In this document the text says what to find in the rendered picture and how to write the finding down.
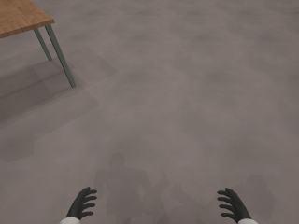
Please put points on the robot right hand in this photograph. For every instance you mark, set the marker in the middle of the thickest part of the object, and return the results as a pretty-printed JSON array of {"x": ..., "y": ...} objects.
[{"x": 236, "y": 205}]

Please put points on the table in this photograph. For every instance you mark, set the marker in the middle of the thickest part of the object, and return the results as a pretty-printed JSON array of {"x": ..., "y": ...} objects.
[{"x": 19, "y": 16}]

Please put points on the robot left hand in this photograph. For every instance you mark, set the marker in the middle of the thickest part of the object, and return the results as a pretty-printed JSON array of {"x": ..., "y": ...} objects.
[{"x": 79, "y": 204}]

